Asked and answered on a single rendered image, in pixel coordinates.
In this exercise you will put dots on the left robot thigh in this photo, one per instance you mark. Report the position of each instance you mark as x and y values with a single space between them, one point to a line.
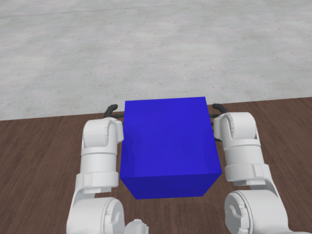
136 227

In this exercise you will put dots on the right robot upper arm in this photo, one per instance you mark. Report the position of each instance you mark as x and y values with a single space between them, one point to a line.
256 212

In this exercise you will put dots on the left robot upper arm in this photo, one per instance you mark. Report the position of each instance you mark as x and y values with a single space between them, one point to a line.
103 215

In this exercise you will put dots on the robot right hand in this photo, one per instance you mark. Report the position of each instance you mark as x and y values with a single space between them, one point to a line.
222 109

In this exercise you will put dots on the carton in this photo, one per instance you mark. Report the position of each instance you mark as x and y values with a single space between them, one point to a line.
169 148

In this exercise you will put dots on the robot left forearm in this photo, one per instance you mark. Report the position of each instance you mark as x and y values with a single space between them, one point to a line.
98 158

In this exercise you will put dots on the robot right forearm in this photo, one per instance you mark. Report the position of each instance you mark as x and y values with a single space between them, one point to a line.
244 159

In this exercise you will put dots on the robot left hand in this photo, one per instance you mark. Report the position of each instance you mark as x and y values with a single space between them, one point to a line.
110 110

